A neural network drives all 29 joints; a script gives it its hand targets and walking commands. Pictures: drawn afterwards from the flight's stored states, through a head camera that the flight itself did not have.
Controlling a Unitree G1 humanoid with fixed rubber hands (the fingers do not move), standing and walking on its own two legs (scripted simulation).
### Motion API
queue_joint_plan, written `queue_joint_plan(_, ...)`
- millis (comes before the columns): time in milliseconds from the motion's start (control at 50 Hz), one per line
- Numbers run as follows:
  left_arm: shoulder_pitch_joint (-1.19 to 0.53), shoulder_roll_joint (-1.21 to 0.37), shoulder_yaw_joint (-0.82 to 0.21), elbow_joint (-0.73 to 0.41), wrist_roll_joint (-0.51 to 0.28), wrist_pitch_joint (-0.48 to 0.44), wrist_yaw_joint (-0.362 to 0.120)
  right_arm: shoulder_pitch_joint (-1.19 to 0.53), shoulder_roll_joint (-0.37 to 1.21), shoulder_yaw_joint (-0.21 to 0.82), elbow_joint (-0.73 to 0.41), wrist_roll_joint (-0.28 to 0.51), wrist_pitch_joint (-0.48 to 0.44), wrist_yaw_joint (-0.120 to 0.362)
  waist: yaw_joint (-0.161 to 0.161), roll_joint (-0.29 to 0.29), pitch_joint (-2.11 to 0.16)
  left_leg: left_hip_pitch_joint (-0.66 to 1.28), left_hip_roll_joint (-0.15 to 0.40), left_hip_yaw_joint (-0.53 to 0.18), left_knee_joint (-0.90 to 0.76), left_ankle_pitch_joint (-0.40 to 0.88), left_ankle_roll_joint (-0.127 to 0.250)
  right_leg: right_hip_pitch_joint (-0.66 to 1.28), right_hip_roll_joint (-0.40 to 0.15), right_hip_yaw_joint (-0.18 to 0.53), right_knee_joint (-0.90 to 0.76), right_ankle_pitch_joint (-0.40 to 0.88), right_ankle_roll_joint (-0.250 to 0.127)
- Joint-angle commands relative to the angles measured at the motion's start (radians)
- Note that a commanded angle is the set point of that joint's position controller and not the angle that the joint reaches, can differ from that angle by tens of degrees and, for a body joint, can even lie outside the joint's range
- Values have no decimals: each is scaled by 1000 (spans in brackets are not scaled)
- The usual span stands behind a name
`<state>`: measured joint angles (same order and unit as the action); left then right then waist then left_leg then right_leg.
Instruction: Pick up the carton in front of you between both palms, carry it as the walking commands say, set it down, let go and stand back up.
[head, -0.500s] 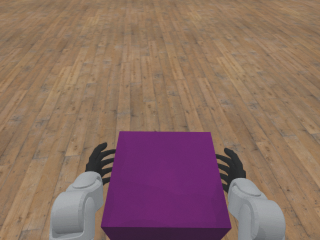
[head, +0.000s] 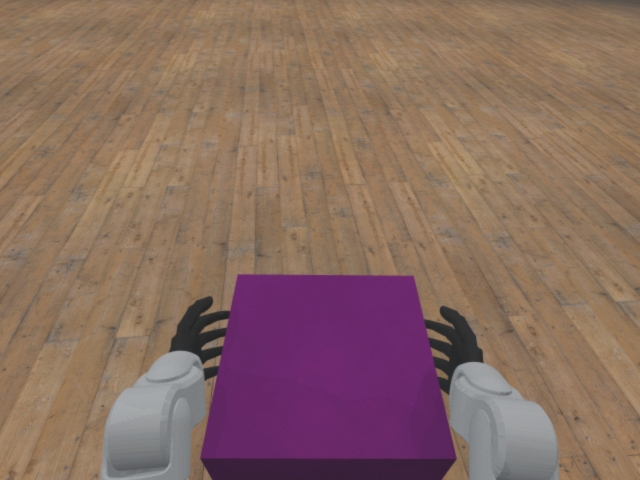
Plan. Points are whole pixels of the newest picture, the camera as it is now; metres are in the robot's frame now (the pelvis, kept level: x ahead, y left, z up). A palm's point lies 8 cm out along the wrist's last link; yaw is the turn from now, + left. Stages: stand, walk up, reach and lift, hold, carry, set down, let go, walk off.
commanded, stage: carry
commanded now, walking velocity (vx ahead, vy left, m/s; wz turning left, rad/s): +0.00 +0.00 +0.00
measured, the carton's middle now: (324, 404) +0.24 +0.00 +0.01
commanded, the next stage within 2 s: hold in 0.84 s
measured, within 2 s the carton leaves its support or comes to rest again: neither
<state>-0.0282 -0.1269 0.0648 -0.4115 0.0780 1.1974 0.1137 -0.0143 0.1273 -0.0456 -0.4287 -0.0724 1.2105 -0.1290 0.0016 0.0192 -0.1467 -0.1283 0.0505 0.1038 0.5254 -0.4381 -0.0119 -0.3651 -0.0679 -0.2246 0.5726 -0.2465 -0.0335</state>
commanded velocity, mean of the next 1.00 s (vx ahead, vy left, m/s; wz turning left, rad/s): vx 0.00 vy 0.00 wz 0.00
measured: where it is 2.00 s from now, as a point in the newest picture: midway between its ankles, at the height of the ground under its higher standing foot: outside the picture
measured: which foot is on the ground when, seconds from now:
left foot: down 0.00-1.00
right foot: down 0.00-1.00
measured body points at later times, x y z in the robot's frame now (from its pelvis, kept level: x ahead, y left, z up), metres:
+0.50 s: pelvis -0.04 +0.01 +0.00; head -0.06 +0.00 +0.45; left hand +0.25 +0.16 +0.04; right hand +0.25 -0.14 +0.03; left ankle -0.10 +0.11 -0.73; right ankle +0.03 -0.10 -0.73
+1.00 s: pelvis -0.05 +0.01 +0.01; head -0.05 +0.00 +0.46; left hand +0.25 +0.17 +0.04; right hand +0.25 -0.13 +0.03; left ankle -0.11 +0.11 -0.73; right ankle +0.03 -0.11 -0.73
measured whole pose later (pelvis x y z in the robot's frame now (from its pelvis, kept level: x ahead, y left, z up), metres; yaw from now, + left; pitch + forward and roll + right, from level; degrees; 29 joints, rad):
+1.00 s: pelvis -0.05 +0.01 +0.01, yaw +3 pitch -4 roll +0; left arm -0.22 -0.14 0.17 0.20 0.24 0.67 0.01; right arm -0.17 0.13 -0.14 0.11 -0.23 0.72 -0.04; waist -0.01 0.04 0.05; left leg -0.03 -0.01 0.01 0.41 -0.31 0.02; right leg -0.21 -0.02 -0.04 0.37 -0.07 0.00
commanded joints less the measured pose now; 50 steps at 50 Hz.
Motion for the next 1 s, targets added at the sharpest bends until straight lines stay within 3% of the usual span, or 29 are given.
queue_joint_plan(0,-389,-731,-601,-23,-244,-31,-146,-415,728,592,-28,239,-46,149,0,2,-150,-63,112,-62,-59,546,15,211,-109,118,-24,450,2)
queue_joint_plan(120,-446,-733,-570,78,-211,-112,-184,-459,728,553,75,194,-123,184,1,-1,-118,-87,108,-69,-96,409,28,205,-110,127,-62,348,4)
queue_joint_plan(320,-508,-748,-471,302,-121,-287,-235,-525,751,460,290,120,-294,234,2,-9,-113,-117,99,-79,-123,298,38,203,-112,138,-95,262,5)
queue_joint_plan(500,-615,-807,-376,545,-58,-495,-297,-637,811,374,531,50,-504,297,2,-13,-142,-124,92,-84,-123,249,44,213,-112,141,-104,239,6)
queue_joint_plan(580,-666,-857,-379,600,-58,-563,-321,-685,860,383,583,49,-573,320,1,-17,-163,-120,90,-83,-115,249,46,223,-113,142,-103,247,6)
queue_joint_plan(720,-645,-920,-454,537,-95,-533,-329,-665,926,463,515,94,-543,325,-1,-20,-202,-100,88,-78,-84,312,45,235,-117,140,-85,319,2)
queue_joint_plan(820,-598,-891,-424,539,-77,-494,-323,-626,896,433,517,77,-504,321,-1,-18,-192,-104,90,-79,-78,330,44,225,-118,136,-80,333,3)
queue_joint_plan(840,-514,-913,-398,565,-65,-509,-325,-515,888,434,499,93,-504,319,-5,93,-36,-234,-89,-237,-189,574,44,571,145,295,-105,523,-16)
queue_joint_plan(860,-564,-893,-393,543,-54,-536,-314,-565,876,435,470,78,-524,308,1,69,-86,-275,-85,-249,-179,623,39,656,129,324,-115,591,-20)
queue_joint_plan(880,-534,-859,-370,554,-23,-539,-309,-570,867,425,455,68,-528,304,2,33,-97,-183,-94,-241,-196,517,48,629,125,322,-135,512,-3)
queue_joint_plan(900,-536,-860,-365,548,-17,-546,-305,-589,865,443,445,71,-530,304,18,19,-71,-170,-100,-237,-197,545,43,606,125,312,-134,562,11)
queue_joint_plan(960,-521,-843,-361,566,-25,-567,-293,-595,857,453,428,79,-546,296,16,-3,-120,-112,-109,-240,-211,579,43,638,138,315,-128,610,31)
queue_joint_plan(980,-530,-854,-358,571,-17,-571,-291,-618,852,463,417,81,-548,301,22,18,-127,-97,-111,-235,-231,505,46,629,146,307,-135,524,35)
